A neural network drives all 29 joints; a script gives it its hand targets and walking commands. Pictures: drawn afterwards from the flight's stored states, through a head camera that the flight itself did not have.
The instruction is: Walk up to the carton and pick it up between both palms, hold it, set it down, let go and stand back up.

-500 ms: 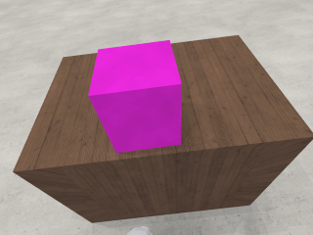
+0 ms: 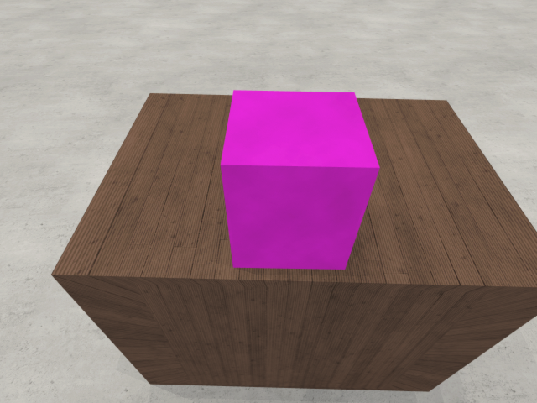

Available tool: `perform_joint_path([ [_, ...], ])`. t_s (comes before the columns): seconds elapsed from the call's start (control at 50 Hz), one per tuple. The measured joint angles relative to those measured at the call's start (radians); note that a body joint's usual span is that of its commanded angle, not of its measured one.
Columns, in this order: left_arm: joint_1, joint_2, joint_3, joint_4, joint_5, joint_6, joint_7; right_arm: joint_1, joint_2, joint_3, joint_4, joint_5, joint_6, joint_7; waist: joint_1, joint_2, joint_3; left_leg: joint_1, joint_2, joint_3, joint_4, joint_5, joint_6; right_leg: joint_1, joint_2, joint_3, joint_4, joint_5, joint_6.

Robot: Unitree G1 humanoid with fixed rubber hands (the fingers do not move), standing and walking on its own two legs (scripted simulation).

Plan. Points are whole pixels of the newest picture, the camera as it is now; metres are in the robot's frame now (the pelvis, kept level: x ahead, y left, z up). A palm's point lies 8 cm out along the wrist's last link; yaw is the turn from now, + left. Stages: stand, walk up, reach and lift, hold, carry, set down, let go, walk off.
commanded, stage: walk up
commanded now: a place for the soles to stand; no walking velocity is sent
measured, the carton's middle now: (291, 183) +0.48 -0.02 +0.07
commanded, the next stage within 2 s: none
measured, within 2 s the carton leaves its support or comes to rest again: neither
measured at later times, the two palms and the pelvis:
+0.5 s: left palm out of the picture +0.05 +0.27 -0.13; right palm out of the picture +0.06 -0.25 -0.13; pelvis +0.02 +0.01 +0.00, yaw +3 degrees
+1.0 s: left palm out of the picture +0.07 +0.21 -0.12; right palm out of the picture +0.06 -0.33 -0.14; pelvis +0.05 -0.06 +0.00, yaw +7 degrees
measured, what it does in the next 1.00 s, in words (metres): lifts its right foot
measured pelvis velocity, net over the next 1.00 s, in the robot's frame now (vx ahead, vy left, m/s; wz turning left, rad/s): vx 0.05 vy -0.06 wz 0.12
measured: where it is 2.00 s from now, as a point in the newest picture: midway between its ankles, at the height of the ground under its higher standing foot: outside the picture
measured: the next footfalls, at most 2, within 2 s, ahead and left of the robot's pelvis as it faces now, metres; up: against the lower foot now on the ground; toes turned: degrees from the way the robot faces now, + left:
left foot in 1.30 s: +0.12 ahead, +0.09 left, +0.00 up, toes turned +1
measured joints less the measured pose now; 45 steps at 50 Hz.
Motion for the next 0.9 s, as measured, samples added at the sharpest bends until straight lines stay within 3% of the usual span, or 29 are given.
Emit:
perform_joint_path([
  [0.26,-0.041,0.012,-0.003,0.027,-0.009,0.006,0.006,-0.092,-0.035,0.008,0.005,-0.002,-0.006,-0.010,0.000,0.029,0.004,0.000,0.002,-0.023,0.032,-0.035,0.006,0.027,0.003,-0.021,-0.009,-0.027,0.005],
  [0.68,-0.053,0.027,-0.006,0.069,-0.007,0.016,0.001,-0.062,-0.045,0.023,0.037,0.000,-0.005,-0.011,-0.006,0.029,0.018,0.005,-0.010,-0.061,0.020,-0.019,0.007,0.055,-0.008,-0.056,-0.036,-0.024,0.007],
  [0.76,-0.020,0.057,0.010,0.058,0.012,0.025,-0.007,-0.014,-0.036,0.002,0.012,-0.015,-0.006,-0.009,-0.020,0.009,0.001,-0.006,-0.014,-0.078,0.046,-0.045,0.012,0.003,0.012,-0.031,0.090,-0.197,-0.011],
  [0.82,-0.007,0.068,0.018,0.033,0.014,0.022,-0.011,0.023,-0.040,-0.014,0.012,-0.028,-0.001,-0.016,-0.038,0.003,0.008,0.006,0.000,-0.099,0.023,-0.044,0.003,-0.064,0.032,-0.010,0.166,-0.240,-0.002],
  [0.86,-0.012,0.067,0.022,0.013,0.012,0.010,-0.013,0.046,-0.048,-0.020,0.018,-0.033,-0.001,-0.017,-0.047,0.007,0.022,0.024,0.014,-0.113,0.004,-0.041,-0.012,-0.093,0.030,-0.002,0.151,-0.190,0.005],
  [0.9,-0.018,0.061,0.027,-0.007,0.006,-0.004,-0.012,0.058,-0.061,-0.019,0.029,-0.032,0.004,-0.014,-0.043,0.012,0.038,0.033,0.024,-0.121,0.023,-0.058,-0.032,-0.073,0.024,-0.001,0.044,-0.027,0.001],
])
